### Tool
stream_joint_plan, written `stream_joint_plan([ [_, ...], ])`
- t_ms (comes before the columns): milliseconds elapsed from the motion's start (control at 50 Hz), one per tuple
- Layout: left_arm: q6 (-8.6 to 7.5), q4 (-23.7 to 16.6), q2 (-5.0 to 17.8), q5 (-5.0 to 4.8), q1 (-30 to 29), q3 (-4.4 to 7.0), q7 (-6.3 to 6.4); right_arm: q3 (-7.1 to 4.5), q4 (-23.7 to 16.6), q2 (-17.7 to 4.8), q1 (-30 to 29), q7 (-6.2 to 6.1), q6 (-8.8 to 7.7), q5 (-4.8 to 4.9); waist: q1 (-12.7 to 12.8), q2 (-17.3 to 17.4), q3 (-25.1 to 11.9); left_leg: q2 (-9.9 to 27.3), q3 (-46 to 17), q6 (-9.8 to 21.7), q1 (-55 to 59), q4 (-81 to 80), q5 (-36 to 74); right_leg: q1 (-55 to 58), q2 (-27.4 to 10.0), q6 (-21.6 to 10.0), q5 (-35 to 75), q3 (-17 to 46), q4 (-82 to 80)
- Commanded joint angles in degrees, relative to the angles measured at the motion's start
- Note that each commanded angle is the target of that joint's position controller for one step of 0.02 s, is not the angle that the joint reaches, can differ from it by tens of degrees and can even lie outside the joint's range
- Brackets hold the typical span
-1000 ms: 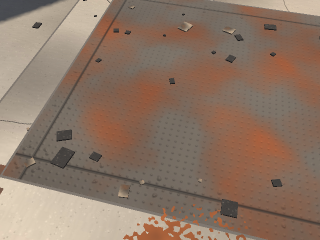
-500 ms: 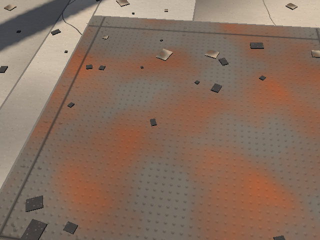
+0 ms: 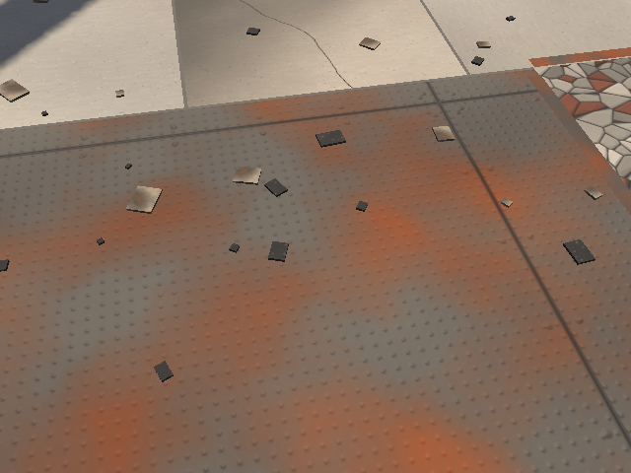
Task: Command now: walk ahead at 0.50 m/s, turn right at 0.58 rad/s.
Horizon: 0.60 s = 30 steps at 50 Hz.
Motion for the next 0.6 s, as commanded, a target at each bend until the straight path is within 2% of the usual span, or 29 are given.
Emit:
stream_joint_plan([
  [20, -0.53, -5.01, 1.42, 0.26, -1.19, 0.15, -0.43, -2.05, -2.51, -8.47, -2.63, -0.11, -1.12, 0.01, 0.82, 7.37, 0.54, 16.87, -10.14, 10.23, 3.64, -11.47, 12.75, -7.05, -3.49, 0.75, 6.58, 2.24, -4.55],
  [100, -1.71, -6.28, -0.47, 0.35, -7.98, -0.87, -1.66, -1.96, -0.41, -9.74, -0.54, 0.0, -0.59, 0.59, -1.66, 5.77, 1.58, 14.5, -2.64, 8.58, 3.89, -11.61, 16.31, -2.3, -1.78, -0.51, 17.72, -0.72, -19.34],
  [140, -2.06, -7.52, -0.74, 0.21, -11.77, -1.17, -2.28, -2.09, 1.06, -10.85, 2.05, 0.16, -0.15, 1.25, -2.89, 5.58, 2.62, 15.37, -1.77, 8.37, 5.96, -11.68, 15.93, -0.97, -0.75, -1.32, 18.3, -2.29, -24.38],
  [180, -2.23, -8.9, -0.03, 0.1, -14.41, -1.07, -2.77, -2.33, 2.48, -11.96, 3.96, 0.27, 0.51, 1.97, -2.99, 5.95, 3.64, 17.15, -1.91, 8.02, 9.93, -10.63, 17.99, -1.24, -0.03, -2.57, 15.28, -2.92, -27.96],
  [220, -2.26, -9.52, 1.41, 0.46, -14.13, -0.49, -3.0, -2.56, 3.52, -13.18, 4.58, 0.15, 1.29, 2.4, -1.33, 7.19, 2.67, 18.3, -1.27, 7.17, 13.54, -6.52, 29.14, 1.89, 1.87, -4.38, 9.93, -4.63, -30.58],
  [240, -2.2, -8.95, 2.8, 0.77, -10.98, 0.25, -2.9, -2.66, 3.84, -13.94, 4.39, -0.04, 1.64, 2.53, 1.09, 8.25, 0.11, 17.97, -0.2, 6.34, 14.21, -1.64, 39.04, 7.62, 3.68, -5.54, 8.44, -6.06, -31.88],
  [260, -2.09, -6.78, 4.88, 0.91, -3.31, 1.55, -2.64, -2.37, 4.01, -13.79, 3.82, -0.28, 2.0, 2.55, 5.76, 7.89, -4.46, 16.23, 2.33, 4.88, 12.06, 7.59, 45.78, 19.19, 5.75, -7.23, 11.41, -7.57, -34.96],
  [280, -1.76, -4.44, 8.1, 1.04, 5.34, 3.05, -1.81, -1.37, 3.85, -11.81, 4.6, -0.51, 1.81, 1.91, 9.68, 6.63, -9.93, 13.91, 3.19, 2.86, 1.93, 20.01, 38.58, 35.8, 2.99, -9.1, 14.32, -3.54, -33.51],
  [300, -1.73, -3.62, 14.99, 1.98, 11.47, 4.24, -1.02, 1.39, 1.39, -4.85, 9.61, 0.34, 0.81, 0.41, 8.63, -6.81, -20.16, 5.59, 2.93, -1.18, -22.75, 44.88, 4.64, 60.33, -15.16, -18.8, 9.32, 23.67, -34.05],
  [320, -1.82, -3.8, 11.31, 1.62, 13.01, 3.24, -0.93, 1.05, 3.31, -6.72, 8.97, 0.75, -0.39, 1.24, 9.86, -6.33, -28.11, 1.59, -8.6, -1.07, -27.77, 54.36, -22.59, 61.17, -20.79, -21.4, 7.96, 38.92, -42.38],
  [340, -2.17, -3.33, 8.66, 1.84, 9.78, 2.05, -1.2, -0.58, 1.28, -11.3, 3.17, 1.03, -0.67, 3.52, 9.86, -3.08, -18.34, 4.5, -10.5, -0.42, -32.65, 57.02, -20.12, 53.64, -18.46, -17.82, 8.52, 28.76, -43.37],
  [360, -2.5, -2.91, 6.91, 1.58, 6.15, 1.53, -1.19, -0.31, 0.27, -10.26, 0.0, 0.86, -0.67, 3.76, 7.84, -2.27, -11.11, 7.14, -9.04, -0.17, -33.06, 53.72, -15.26, 44.9, -15.66, -15.56, 11.26, 19.88, -44.47],
  [380, -2.86, -2.46, 4.67, 1.46, 2.73, 0.9, -1.38, -0.34, 0.47, -9.41, -0.9, 0.56, -0.25, 2.67, 5.66, -1.16, -6.6, 8.89, -8.34, -0.6, -31.52, 49.87, -11.45, 37.56, -13.01, -14.01, 13.57, 14.11, -46.52],
  [400, -3.42, -2.54, 2.92, 1.67, 0.14, 0.46, -1.52, -0.67, 1.25, -9.03, 0.73, 0.36, 0.68, 2.17, 3.41, -2.65, -4.49, 10.35, -8.85, -1.0, -27.65, 47.5, -8.01, 31.82, -11.04, -12.85, 14.63, 9.65, -49.07],
  [420, -4.0, -2.3, 2.48, 1.92, -1.32, 0.52, -1.58, -0.54, 2.14, -7.76, 2.92, 0.32, 1.64, 2.19, 1.92, -3.52, -3.95, 10.63, -8.93, -1.53, -24.3, 47.13, -5.38, 28.06, -10.42, -12.71, 14.04, 7.41, -51.6],
  [460, -5.25, -1.12, 2.47, 2.16, -2.43, 0.81, -1.51, -0.32, 2.64, -5.62, 3.88, 0.04, 3.0, 2.2, 0.55, -2.22, -2.18, 10.42, -9.25, -2.54, -23.92, 46.0, -2.02, 24.78, -10.44, -13.19, 16.78, 3.2, -54.97],
  [520, -5.83, 1.0, 2.89, 2.76, -1.51, 1.19, -0.74, -0.44, 1.22, -5.01, -0.22, -0.19, 3.34, 1.9, 1.06, -0.85, 0.62, 10.0, -11.09, -3.29, -28.78, 38.95, 5.75, 26.04, -10.04, -12.3, 19.99, -2.62, -56.59],
  [600, -5.62, 2.74, 4.58, 2.29, -0.5, 1.68, 0.13, 0.28, -0.72, -3.4, -6.68, 1.23, 2.67, 1.42, 3.23, 0.33, 2.69, 8.72, -7.54, -2.4, -27.39, 24.74, 16.55, 28.04, -9.36, -10.38, 20.5, -9.34, -57.77],
])
Keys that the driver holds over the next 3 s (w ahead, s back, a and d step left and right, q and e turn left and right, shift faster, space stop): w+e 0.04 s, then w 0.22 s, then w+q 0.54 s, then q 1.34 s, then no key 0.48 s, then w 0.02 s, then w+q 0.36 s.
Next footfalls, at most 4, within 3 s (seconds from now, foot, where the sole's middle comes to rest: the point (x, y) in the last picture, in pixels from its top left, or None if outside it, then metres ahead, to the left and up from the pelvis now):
0.28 right None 0.31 -0.17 -0.78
0.80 left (282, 415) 0.62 0.07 -0.78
1.28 right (339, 330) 0.83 -0.07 -0.78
1.72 left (259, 408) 0.63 0.12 -0.78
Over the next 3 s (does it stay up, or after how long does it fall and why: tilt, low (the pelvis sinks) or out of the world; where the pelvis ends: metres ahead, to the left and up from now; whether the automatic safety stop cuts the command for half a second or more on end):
stays up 0.72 0.07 0.00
